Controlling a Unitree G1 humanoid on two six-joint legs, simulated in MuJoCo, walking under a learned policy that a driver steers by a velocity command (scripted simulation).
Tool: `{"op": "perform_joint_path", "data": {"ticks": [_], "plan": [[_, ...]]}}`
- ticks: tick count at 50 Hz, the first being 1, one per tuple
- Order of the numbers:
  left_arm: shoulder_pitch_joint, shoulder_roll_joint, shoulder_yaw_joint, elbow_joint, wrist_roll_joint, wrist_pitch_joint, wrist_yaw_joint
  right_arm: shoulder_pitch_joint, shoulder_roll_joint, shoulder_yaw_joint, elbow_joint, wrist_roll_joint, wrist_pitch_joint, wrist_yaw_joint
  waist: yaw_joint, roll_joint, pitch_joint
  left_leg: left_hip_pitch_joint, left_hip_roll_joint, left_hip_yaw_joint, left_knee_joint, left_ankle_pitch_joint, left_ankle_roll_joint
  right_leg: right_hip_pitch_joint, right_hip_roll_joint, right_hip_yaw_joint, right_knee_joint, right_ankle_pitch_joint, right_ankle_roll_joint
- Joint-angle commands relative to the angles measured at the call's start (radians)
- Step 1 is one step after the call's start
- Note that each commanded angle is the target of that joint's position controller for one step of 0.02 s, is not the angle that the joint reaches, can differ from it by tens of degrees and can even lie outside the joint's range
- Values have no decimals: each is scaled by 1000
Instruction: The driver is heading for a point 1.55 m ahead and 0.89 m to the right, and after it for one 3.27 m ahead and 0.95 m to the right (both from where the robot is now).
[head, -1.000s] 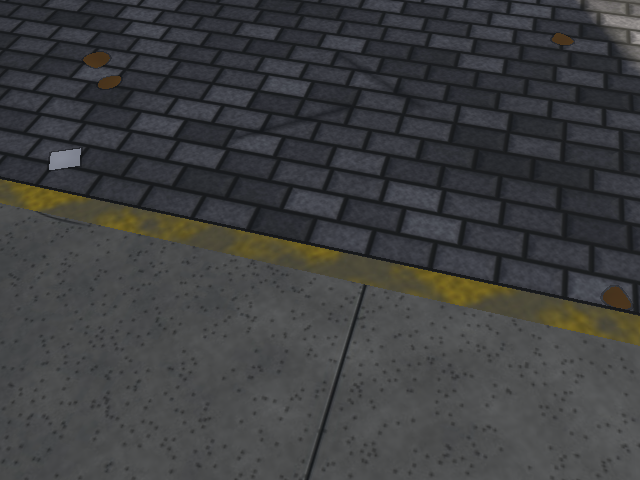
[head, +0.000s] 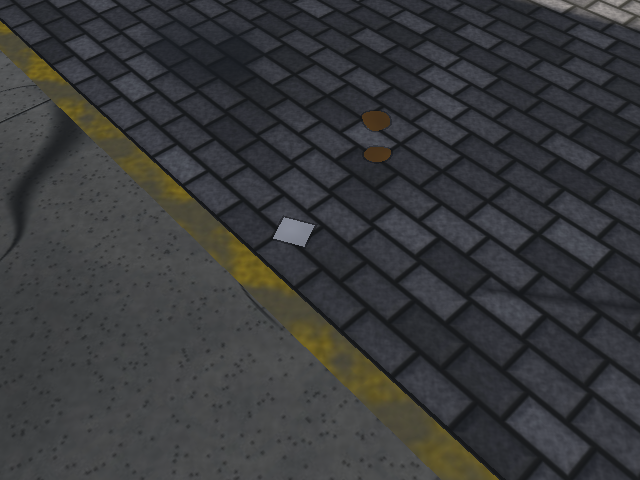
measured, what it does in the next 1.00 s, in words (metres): walks ahead, turning right: left foot, then right foot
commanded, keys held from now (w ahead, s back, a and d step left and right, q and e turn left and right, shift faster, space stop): e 0.78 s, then w+e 0.02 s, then e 0.20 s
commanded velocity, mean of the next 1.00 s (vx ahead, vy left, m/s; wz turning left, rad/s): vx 0.11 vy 0.00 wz -0.46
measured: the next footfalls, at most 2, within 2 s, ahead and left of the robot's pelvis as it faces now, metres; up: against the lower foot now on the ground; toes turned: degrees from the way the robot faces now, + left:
left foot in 0.26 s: +0.27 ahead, +0.12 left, +0.00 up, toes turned -11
right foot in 0.68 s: +0.16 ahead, -0.12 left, +0.00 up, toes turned -24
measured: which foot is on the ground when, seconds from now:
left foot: up 0.00-0.24, down 0.26-0.68, up 0.70-1.00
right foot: down 0.00-0.26, up 0.28-0.66, down 0.68-1.00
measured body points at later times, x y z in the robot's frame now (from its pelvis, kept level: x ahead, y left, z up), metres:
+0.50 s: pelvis +0.15 +0.03 +0.00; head +0.19 +0.03 +0.45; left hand +0.33 +0.29 -0.11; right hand +0.25 -0.27 -0.09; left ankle +0.23 +0.13 -0.74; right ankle +0.12 -0.11 -0.67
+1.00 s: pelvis +0.16 -0.02 +0.00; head +0.18 -0.05 +0.45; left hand +0.44 +0.15 -0.07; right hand +0.14 -0.34 -0.11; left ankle +0.27 +0.11 -0.70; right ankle +0.13 -0.10 -0.74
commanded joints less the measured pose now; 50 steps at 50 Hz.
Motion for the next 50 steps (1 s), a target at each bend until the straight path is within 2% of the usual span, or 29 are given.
{"op": "perform_joint_path", "data": {"ticks": [1,3,5,9,11,12,13,14,15,16,17,18,20,22,25,29,31,33,34,35,36,37,38,39,40,41,43,46,50], "plan": [[-5,118,19,-53,-7,-7,7,-33,-57,-16,-96,-16,-30,2,-21,-131,-29,-166,62,-5,-155,0,-29,158,-254,318,-181,355,-215],[1,168,34,-41,-10,3,20,-74,-23,0,-105,-23,-33,2,-19,-126,-52,-74,35,25,-312,65,-53,108,-234,235,-157,562,-209],[24,199,46,-30,-21,21,30,-120,-32,0,-106,-14,-31,5,-4,-141,-78,13,-5,37,-417,223,-64,76,-209,198,-144,581,-180],[66,189,48,-21,-34,59,49,-197,-65,-13,-126,-5,-20,10,6,-146,-77,87,-39,-5,-573,330,-55,81,-196,252,-73,408,-126],[28,182,47,-41,-35,68,59,-157,-87,-26,-116,-9,-26,10,-38,-150,-84,194,-26,-16,-680,411,-29,58,-178,291,-6,297,-86],[29,153,41,-51,-31,68,60,-128,-111,-36,-111,-19,-30,4,-52,-129,-101,283,17,-25,-734,487,-2,24,-135,283,65,228,-51],[36,96,23,-76,-12,64,58,-62,-175,-50,-114,-37,-29,-9,-66,-10,-187,456,191,-152,-708,727,62,-72,-68,226,262,15,-7],[199,36,4,-72,-7,61,57,-49,-202,-53,-123,-49,-6,-15,-10,225,-299,636,431,-384,-668,945,219,-256,32,123,505,-542,44],[241,119,20,-58,-20,72,58,-39,-156,-48,-111,-29,11,-8,-16,223,-315,587,463,-480,-713,775,268,-313,-20,99,660,-565,72],[187,172,39,-55,-26,89,64,-77,-106,-33,-119,-18,18,-5,-23,138,-229,525,394,-393,-735,623,238,-357,-50,91,743,-494,93],[146,176,46,-57,-27,108,71,-128,-87,-25,-118,-17,22,-4,-16,95,-177,453,341,-306,-756,533,208,-372,-71,77,767,-431,109],[129,177,52,-62,-23,128,78,-172,-80,-22,-118,-18,25,-2,-4,94,-139,376,313,-246,-780,487,200,-358,-89,74,777,-382,123],[122,143,48,-79,-20,149,78,-215,-96,-27,-107,-33,26,-4,17,115,-95,233,264,-127,-833,465,204,-272,-95,36,771,-300,137],[94,114,43,-104,-19,153,73,-216,-95,-30,-92,-33,26,-10,11,121,-91,224,259,-69,-853,449,218,-253,-103,16,696,-256,139],[25,94,31,-145,-13,151,56,-214,-115,-40,-74,-24,31,-19,-9,102,-110,246,282,-22,-854,446,232,-204,-128,3,545,-206,124],[-18,118,31,-179,-15,154,32,-202,-161,-55,-53,-12,43,-12,-23,106,-116,262,316,14,-838,448,226,-114,-122,-41,395,-186,89],[-20,129,36,-189,-15,158,21,-200,-177,-60,-41,3,47,-7,-13,107,-112,281,328,25,-801,437,200,-71,-112,-60,292,-167,60],[26,137,46,-174,-11,159,17,-192,-169,-60,-22,23,52,-8,18,85,-113,240,293,80,-706,357,128,56,-74,-84,108,-45,10],[54,178,61,-170,-7,158,24,-138,-133,-53,3,17,54,-5,17,-4,-103,156,241,144,-586,238,48,153,-99,-6,4,88,-32],[62,301,87,-194,-6,156,47,-119,-66,-32,-26,-34,54,2,-25,-333,-103,-106,96,253,-272,-146,-70,294,-365,350,-38,441,-155],[47,315,82,-223,26,138,39,-222,-101,-42,-63,-32,53,-10,40,-317,-103,-229,-3,101,-72,-307,-93,209,-459,499,-81,444,-320],[31,278,72,-219,36,117,32,-247,-134,-54,-61,-13,56,-16,43,-212,-100,-231,19,30,13,-245,-79,177,-407,425,-98,358,-301],[-20,253,67,-219,20,104,35,-222,-136,-59,-48,-2,60,-22,7,-175,-83,-237,32,10,17,-152,-68,168,-349,355,-91,294,-242],[-63,219,58,-226,0,103,39,-195,-135,-63,-25,-8,65,-30,-11,-146,-85,-235,40,1,1,-93,-71,168,-312,318,-83,253,-198],[-66,201,50,-224,-14,105,46,-173,-142,-67,-17,-17,64,-30,-21,-156,-101,-217,39,6,-8,-30,-76,158,-286,303,-96,149,-185],[-73,190,43,-232,-10,107,51,-177,-134,-66,-19,-14,60,-26,-25,-172,-96,-196,29,8,-11,10,-82,142,-268,302,-104,130,-183],[-71,186,41,-241,-1,108,59,-185,-118,-62,-22,-6,53,-22,-22,-169,-101,-183,15,2,-86,51,-89,160,-254,301,-100,162,-185],[-47,212,52,-239,-7,112,67,-216,-95,-51,-30,-6,43,-17,-4,-168,-105,-137,-3,-11,-254,59,-103,181,-243,318,-69,202,-188],[-53,229,61,-248,-8,124,60,-220,-103,-49,-32,2,37,-3,5,-186,-95,-32,-28,-21,-382,28,-101,118,-239,392,-51,181,-202]]}}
